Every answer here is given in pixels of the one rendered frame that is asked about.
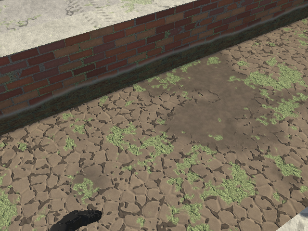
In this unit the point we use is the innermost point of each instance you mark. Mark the robot left hand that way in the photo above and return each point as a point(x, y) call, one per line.
point(75, 220)

